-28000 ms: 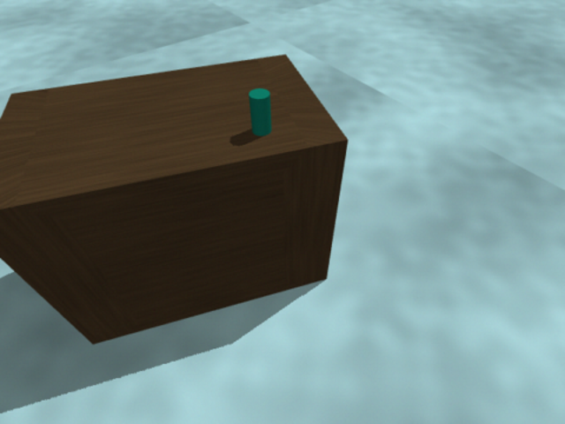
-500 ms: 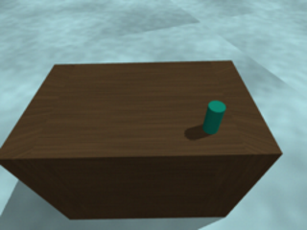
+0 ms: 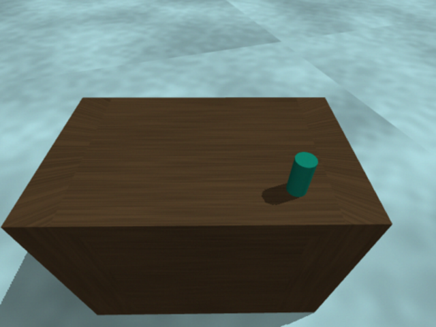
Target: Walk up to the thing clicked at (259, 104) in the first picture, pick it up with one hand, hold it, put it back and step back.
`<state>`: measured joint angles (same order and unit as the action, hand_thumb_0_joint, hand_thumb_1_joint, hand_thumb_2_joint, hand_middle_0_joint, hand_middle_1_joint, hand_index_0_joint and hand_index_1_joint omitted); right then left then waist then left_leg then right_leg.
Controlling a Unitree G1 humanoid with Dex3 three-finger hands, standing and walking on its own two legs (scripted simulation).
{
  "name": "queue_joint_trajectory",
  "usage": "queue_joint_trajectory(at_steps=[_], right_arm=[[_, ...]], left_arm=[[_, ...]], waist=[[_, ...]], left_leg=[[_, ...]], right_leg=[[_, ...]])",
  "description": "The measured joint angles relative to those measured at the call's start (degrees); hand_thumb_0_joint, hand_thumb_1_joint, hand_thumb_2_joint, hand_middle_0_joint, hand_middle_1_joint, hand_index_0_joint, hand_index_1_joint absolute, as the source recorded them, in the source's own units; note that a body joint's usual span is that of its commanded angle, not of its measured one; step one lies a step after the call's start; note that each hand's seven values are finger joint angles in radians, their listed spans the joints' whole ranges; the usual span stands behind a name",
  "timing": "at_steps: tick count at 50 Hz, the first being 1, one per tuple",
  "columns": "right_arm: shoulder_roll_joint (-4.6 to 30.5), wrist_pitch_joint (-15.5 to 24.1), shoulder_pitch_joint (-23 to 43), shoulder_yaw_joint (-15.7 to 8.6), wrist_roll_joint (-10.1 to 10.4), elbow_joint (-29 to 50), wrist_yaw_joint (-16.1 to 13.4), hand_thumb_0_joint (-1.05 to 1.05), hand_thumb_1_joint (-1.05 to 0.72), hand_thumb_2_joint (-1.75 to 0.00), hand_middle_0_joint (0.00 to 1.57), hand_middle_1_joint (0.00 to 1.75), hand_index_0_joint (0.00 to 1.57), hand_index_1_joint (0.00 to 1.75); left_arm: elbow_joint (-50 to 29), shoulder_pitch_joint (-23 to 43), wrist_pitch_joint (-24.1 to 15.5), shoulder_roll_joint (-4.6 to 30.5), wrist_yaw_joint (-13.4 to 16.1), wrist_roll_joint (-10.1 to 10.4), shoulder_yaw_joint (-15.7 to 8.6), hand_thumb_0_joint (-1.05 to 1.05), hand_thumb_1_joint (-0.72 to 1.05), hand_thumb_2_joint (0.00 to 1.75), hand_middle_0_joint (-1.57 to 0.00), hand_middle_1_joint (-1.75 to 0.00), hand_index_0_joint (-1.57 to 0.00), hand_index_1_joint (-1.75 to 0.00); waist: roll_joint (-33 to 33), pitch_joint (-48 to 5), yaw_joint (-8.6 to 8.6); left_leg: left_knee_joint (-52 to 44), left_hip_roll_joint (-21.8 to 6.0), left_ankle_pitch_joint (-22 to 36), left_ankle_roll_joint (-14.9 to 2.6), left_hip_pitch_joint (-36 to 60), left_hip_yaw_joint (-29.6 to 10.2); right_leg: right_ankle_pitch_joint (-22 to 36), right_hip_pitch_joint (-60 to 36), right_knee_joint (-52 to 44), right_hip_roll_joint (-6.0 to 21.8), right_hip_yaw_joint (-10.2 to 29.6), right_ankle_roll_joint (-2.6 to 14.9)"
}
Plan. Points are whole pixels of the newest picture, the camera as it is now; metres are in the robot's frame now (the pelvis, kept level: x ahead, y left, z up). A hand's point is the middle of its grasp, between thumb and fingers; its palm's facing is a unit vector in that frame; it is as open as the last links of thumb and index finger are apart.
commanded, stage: stand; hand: right
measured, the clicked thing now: (301, 175) +0.49 -0.18 -0.02
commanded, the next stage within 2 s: step back in 1.86 s
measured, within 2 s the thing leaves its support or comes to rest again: neither
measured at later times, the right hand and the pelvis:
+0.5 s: hand out of the picture +0.07 -0.25 -0.15, palm faces -0.02 +0.94 -0.34, open 7.4 cm; pelvis +0.01 +0.01 +0.00, yaw +0 degrees
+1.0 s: hand out of the picture +0.10 -0.25 -0.15, palm faces -0.03 +0.94 -0.35, open 7.4 cm; pelvis +0.02 +0.01 +0.00, yaw +0 degrees
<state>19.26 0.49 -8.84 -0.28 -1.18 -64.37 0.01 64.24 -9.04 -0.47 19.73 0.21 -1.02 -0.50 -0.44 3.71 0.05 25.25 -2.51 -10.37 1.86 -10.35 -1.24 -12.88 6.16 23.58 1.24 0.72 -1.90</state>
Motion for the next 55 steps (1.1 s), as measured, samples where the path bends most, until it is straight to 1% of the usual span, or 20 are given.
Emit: queue_joint_trajectory(at_steps=[18,55], right_arm=[[-0.1,-0.3,1.7,-0.1,0.1,-1.9,0.5,0.01,-0.90,-0.90,0.21,0.30,0.21,0.30],[0.3,0.0,3.1,0.0,0.4,-1.5,0.3,0.01,-0.91,-0.90,0.21,0.30,0.21,0.30]], left_arm=[[1.8,0.5,0.1,0.3,0.0,0.0,0.2,0.01,0.91,0.89,-0.20,-0.30,-0.20,-0.30],[0.8,2.1,0.2,0.2,-0.1,0.4,-0.2,0.01,0.91,0.89,-0.20,-0.30,-0.20,-0.30]], waist=[[-0.1,0.0,-0.09],[-0.1,0.2,-0.05]], left_leg=[[-2.6,0.8,1.4,-0.56,0.8,0.4],[-4.2,1.1,0.4,-0.51,2.1,0.0]], right_leg=[[1.4,-0.7,-2.6,0.8,0.2,-0.65],[0.5,-2.5,-4.7,1.2,-0.3,-0.66]])
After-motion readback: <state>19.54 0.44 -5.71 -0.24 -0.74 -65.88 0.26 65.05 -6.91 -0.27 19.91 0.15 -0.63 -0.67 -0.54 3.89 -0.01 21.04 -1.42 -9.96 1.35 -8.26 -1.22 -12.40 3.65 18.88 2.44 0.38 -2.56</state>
